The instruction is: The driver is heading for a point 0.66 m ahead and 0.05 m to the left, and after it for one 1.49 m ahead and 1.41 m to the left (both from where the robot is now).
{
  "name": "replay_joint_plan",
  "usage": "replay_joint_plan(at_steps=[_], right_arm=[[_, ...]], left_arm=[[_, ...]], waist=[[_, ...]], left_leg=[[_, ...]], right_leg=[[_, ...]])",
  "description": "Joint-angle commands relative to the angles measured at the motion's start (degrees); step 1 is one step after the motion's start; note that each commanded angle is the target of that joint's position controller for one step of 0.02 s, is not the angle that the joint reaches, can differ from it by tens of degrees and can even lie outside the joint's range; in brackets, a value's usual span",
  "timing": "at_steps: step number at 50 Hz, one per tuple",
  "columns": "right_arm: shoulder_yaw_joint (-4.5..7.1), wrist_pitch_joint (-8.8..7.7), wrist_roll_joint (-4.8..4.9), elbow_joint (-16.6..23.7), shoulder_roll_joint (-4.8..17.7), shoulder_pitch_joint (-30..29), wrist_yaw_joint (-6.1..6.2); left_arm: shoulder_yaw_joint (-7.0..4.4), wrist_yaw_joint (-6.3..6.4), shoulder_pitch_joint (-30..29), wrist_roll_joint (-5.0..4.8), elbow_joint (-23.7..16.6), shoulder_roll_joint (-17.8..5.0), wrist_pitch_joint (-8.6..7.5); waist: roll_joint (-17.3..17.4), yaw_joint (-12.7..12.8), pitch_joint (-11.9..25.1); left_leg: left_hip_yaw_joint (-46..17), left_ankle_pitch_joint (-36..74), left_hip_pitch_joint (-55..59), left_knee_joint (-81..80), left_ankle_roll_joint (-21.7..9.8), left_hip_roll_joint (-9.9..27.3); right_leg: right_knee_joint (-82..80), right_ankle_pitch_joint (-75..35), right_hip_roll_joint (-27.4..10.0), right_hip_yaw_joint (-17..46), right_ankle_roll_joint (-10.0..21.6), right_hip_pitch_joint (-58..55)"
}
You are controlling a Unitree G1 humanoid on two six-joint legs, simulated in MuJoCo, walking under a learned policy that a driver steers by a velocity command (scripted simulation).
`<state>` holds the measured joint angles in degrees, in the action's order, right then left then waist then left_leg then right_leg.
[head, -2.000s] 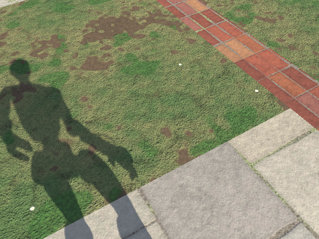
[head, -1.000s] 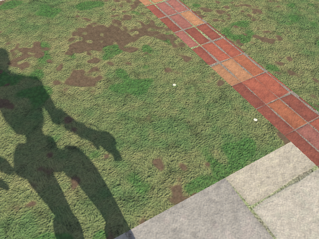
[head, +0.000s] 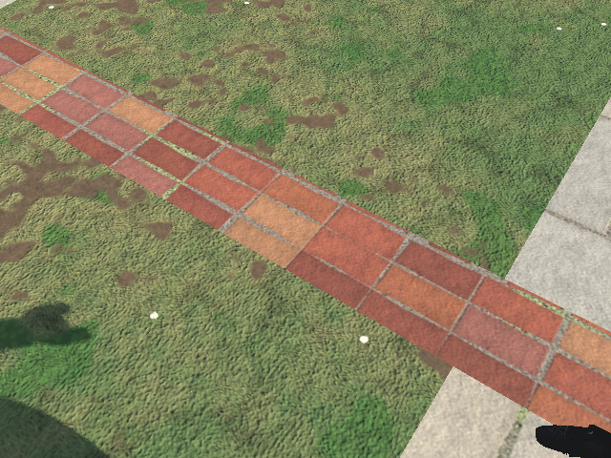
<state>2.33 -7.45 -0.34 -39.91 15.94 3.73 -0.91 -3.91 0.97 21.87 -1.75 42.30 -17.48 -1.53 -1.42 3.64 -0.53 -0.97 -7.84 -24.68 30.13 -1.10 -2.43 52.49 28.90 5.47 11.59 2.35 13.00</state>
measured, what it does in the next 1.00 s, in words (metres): walks ahead: right foot, then left foot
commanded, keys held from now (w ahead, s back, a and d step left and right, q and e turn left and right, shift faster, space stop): w+e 0.02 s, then w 0.42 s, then w+q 0.56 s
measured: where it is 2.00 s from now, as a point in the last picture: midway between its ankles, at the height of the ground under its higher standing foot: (298, 258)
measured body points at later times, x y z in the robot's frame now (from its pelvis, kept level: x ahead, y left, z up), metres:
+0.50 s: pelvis +0.26 -0.06 +0.00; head +0.29 -0.07 +0.45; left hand +0.51 +0.15 -0.06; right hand +0.22 -0.34 -0.13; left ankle +0.11 +0.11 -0.66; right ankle +0.33 -0.16 -0.73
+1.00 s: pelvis +0.52 -0.03 -0.01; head +0.56 -0.02 +0.44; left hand +0.50 +0.26 -0.14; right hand +0.76 -0.25 -0.09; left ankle +0.62 +0.06 -0.73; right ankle +0.34 -0.17 -0.71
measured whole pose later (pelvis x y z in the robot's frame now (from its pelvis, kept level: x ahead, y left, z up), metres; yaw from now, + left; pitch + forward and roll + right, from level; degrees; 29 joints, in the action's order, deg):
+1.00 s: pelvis +0.52 -0.03 -0.01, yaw +8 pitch +2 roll -1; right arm 3.0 -2.1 1.3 -39.1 15.6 4.1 -3.3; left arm -4.3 1.3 19.3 -0.5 48.7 -16.6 -2.2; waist 0.9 2.5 -2.7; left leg 3.2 -6.4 -29.3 34.7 -5.8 -0.4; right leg 32.2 26.1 -4.5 -14.7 -1.7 -2.3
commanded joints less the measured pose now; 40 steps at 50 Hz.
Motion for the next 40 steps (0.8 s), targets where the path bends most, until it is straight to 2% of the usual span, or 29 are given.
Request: replay_joint_plan(at_steps=[1, 2, 3, 4, 5, 9, 13, 15, 18, 19, 20, 21, 22, 23, 24, 25, 26, 27, 28, 29, 30, 32, 35, 37, 40], right_arm=[[2.87, 0.96, 0.40, 0.83, 7.33, 12.51, 0.61], [2.33, 1.20, -0.02, 0.48, 6.25, 10.60, 0.53], [1.91, 1.18, -0.38, -0.10, 5.23, 9.71, 0.48], [1.82, 1.02, -0.59, -0.63, 5.11, 9.50, 0.41], [1.90, 0.76, -0.37, -1.20, 5.04, 9.84, 0.26], [2.75, 0.38, 0.51, -3.34, 7.89, 10.79, 0.07], [2.88, 1.32, 1.45, -5.06, 9.67, 12.86, 0.25], [2.96, 1.84, 1.80, -6.44, 10.57, 15.64, 0.23], [3.16, 2.86, 2.28, -8.03, 11.56, 17.38, 0.33], [3.25, 3.23, 2.35, -8.31, 12.03, 17.22, 0.46], [3.26, 3.56, 2.49, -8.39, 12.41, 16.37, 0.63], [2.82, 3.74, 2.33, -8.46, 11.51, 16.64, 0.79], [1.63, 3.49, 1.05, -7.18, 9.04, 16.38, 0.97], [-0.67, 2.45, 0.34, -5.38, 1.93, 22.15, 0.60], [0.42, 1.48, 1.70, -6.55, 6.87, 20.25, 0.34], [1.43, 1.13, 3.22, -4.99, 9.70, 15.90, 0.12], [1.34, 1.16, 3.09, -4.54, 9.15, 13.26, 0.26], [1.51, 1.52, 2.18, -4.51, 8.55, 12.05, 0.43], [1.75, 2.35, 1.93, -5.01, 8.07, 13.15, 0.46], [1.61, 3.22, 2.06, -5.55, 6.77, 14.62, 0.46], [1.43, 3.98, 2.08, -5.84, 5.42, 15.29, 0.53], [1.46, 4.88, 1.94, -5.08, 4.56, 13.58, 0.74], [1.48, 4.90, 1.68, -3.76, 4.04, 9.78, 0.46], [1.21, 4.60, 1.52, -2.86, 3.41, 6.65, -0.23], [0.59, 4.45, 1.36, -0.34, 2.33, 0.50, -1.22]], left_arm=[[-1.32, 0.06, -2.33, -0.24, -6.08, -8.80, -0.92], [-1.25, -0.03, -4.92, 0.52, -6.71, -7.69, -0.87], [-1.28, -0.28, -5.87, 0.80, -7.06, -6.45, -0.85], [-0.99, -0.59, -5.23, 0.47, -7.04, -4.94, -0.77], [-0.65, -0.77, -4.68, 0.28, -6.88, -3.49, -0.66], [0.46, -1.11, -9.21, 1.22, -8.49, -1.32, -1.01], [1.40, -2.33, -16.63, 1.11, -9.90, -0.17, -2.36], [1.40, -2.77, -20.13, 0.69, -11.03, -0.52, -2.63], [0.90, -3.26, -22.35, 0.48, -12.39, -2.09, -2.79], [0.51, -3.31, -21.09, 0.61, -12.22, -2.90, -2.84], [-0.25, -3.19, -17.00, 0.92, -11.14, -4.12, -2.86], [-1.63, -2.80, -9.27, 1.22, -8.58, -6.44, -2.69], [-2.94, -2.06, 0.51, 1.63, -6.60, -10.06, -2.28], [-3.74, -1.68, 3.45, 2.33, -6.22, -15.57, -1.97], [-2.65, -1.72, 4.35, 1.92, -6.26, -10.60, -2.06], [-1.69, -1.82, 1.09, 1.79, -5.96, -8.24, -2.42], [-1.15, -1.93, -2.25, 1.73, -5.89, -6.54, -2.69], [-0.74, -2.17, -5.26, 1.95, -5.66, -4.90, -2.99], [-0.39, -2.29, -7.25, 2.29, -5.61, -3.45, -3.51], [-0.53, -2.37, -8.24, 2.40, -5.19, -3.24, -4.05], [-0.72, -2.38, -8.52, 2.34, -4.52, -3.32, -4.69], [-1.13, -2.06, -8.69, 2.57, -3.17, -4.05, -5.41], [-1.45, -1.33, -7.80, 2.79, -1.39, -4.76, -5.44], [-1.62, -0.95, -7.73, 2.60, -0.71, -5.57, -5.26], [-2.08, -0.46, -4.99, 2.10, 1.07, -6.99, -4.65]], waist=[[7.23, -8.13, 6.31], [5.28, -7.21, 2.34], [5.96, -6.02, 0.28], [7.26, -5.01, -0.35], [7.67, -4.60, -0.24], [5.61, -4.52, -0.80], [5.23, -7.12, -1.65], [5.56, -8.34, -2.19], [6.53, -7.61, -2.74], [6.90, -6.30, -1.96], [6.78, -3.32, 0.52], [5.71, 0.42, 5.45], [1.76, 4.50, 12.83], [-13.43, 1.35, 19.49], [-9.80, 3.69, 21.34], [-7.38, 3.09, 12.34], [-4.58, 1.35, 7.95], [-3.38, -0.38, 4.65], [-4.28, -2.31, 3.39], [-4.60, -3.45, 2.98], [-3.87, -4.15, 2.40], [-2.68, -4.60, 0.17], [-1.78, -3.80, -1.53], [-1.52, -2.76, -2.44], [-0.30, -0.18, -4.53]], left_leg=[[-30.25, -17.26, 33.30, -13.31, -10.34, 23.13], [-24.26, -10.77, 26.47, -14.96, -9.60, 20.11], [-19.90, -6.21, 22.18, -16.45, -9.19, 17.88], [-16.66, -3.61, 19.21, -17.98, -9.06, 16.40], [-14.43, -1.18, 17.96, -19.11, -9.66, 15.76], [-8.41, 8.87, 18.30, -21.68, -11.99, 16.22], [-2.31, 11.35, 18.24, -21.80, -10.11, 14.02], [-2.30, 10.87, 20.04, -21.36, -9.66, 15.07], [-2.87, 14.07, 24.86, -18.94, -8.44, 17.60], [-2.50, 18.74, 25.88, -16.73, -7.83, 17.84], [-0.73, 27.09, 25.64, -11.45, -6.76, 16.81], [1.68, 32.68, 22.94, -1.98, -5.33, 14.27], [3.80, 21.43, 12.33, 13.26, -3.07, 11.74], [3.91, -16.57, -10.34, 34.68, 0.77, 1.64], [-5.10, -25.51, -16.37, 43.11, 0.42, 2.21], [-5.29, -21.50, -20.29, 44.54, -0.19, 4.83], [-4.09, -16.52, -18.89, 41.91, -0.28, 7.37], [-3.79, -13.07, -17.12, 38.82, 0.08, 8.82], [-4.46, -10.33, -13.58, 37.05, 0.32, 10.09], [-4.56, -8.54, -10.95, 36.43, 0.74, 10.20], [-4.63, -7.53, -10.06, 35.82, 1.19, 10.19], [-5.66, -3.89, -12.17, 33.17, 1.98, 10.09], [-6.39, 5.02, -15.17, 24.78, 2.33, 9.44], [-4.43, 10.62, -13.99, 17.92, 2.02, 8.98], [-1.30, 13.02, -14.29, 10.96, 1.02, 8.58]], right_leg=[[22.43, -3.48, -6.69, -2.41, -1.75, 32.61], [19.96, -6.95, -8.05, -3.11, -1.92, 30.90], [17.28, -9.13, -9.39, -3.13, -1.80, 29.01], [15.54, -10.21, -10.05, -3.70, -1.69, 26.53], [13.90, -10.52, -10.06, -4.46, -1.74, 25.39], [2.05, -16.53, -10.92, -5.95, -2.55, 26.77], [-12.48, -27.44, -10.29, -10.10, -2.40, 21.92], [-16.31, -28.45, -9.48, -11.04, -2.03, 20.48], [-20.50, -24.22, -8.47, -11.31, 0.03, 19.30], [-21.86, -22.74, -7.63, -11.93, 0.95, 16.47], [-24.19, -23.25, -6.10, -13.35, 2.21, 9.63], [-25.47, -24.41, -4.69, -14.40, 3.82, -2.01], [-23.14, -26.21, -12.32, -6.17, 6.81, -18.45], [-28.32, -17.50, -27.56, 21.16, 15.75, -35.76], [-33.30, -11.83, -29.01, 29.02, 16.68, -34.64], [-34.00, -14.35, -27.07, 19.60, 14.14, -28.11], [-35.10, -18.84, -24.17, 11.88, 12.29, -20.99], [-37.10, -22.09, -22.03, 7.13, 11.20, -14.90], [-39.26, -24.73, -20.44, 3.31, 10.30, -10.55], [-41.29, -25.89, -20.07, 0.98, 10.30, -7.67], [-42.79, -27.85, -20.12, -1.16, 10.61, -5.79], [-44.94, -30.24, -20.17, -5.42, 10.54, -4.31], [-45.98, -32.03, -19.28, -11.17, 9.36, -6.11], [-46.46, -32.41, -18.46, -14.91, 8.21, -6.56], [-46.47, -32.86, -19.72, -17.95, 7.57, -9.79]])
Velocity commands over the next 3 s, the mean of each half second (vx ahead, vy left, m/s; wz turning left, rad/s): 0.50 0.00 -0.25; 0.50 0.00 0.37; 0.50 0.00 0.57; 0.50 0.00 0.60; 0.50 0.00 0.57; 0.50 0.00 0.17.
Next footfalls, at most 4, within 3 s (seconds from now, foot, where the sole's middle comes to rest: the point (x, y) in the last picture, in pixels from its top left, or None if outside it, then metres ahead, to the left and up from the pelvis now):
0.44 right None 0.37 -0.17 -0.76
0.98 left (307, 375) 0.66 0.07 -0.76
1.46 right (360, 266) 0.98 -0.05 -0.76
2.00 left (223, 235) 1.06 0.33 -0.76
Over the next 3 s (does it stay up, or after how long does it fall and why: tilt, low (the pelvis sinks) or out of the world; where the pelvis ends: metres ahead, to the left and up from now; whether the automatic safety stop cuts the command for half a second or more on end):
stays up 1.31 0.60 0.00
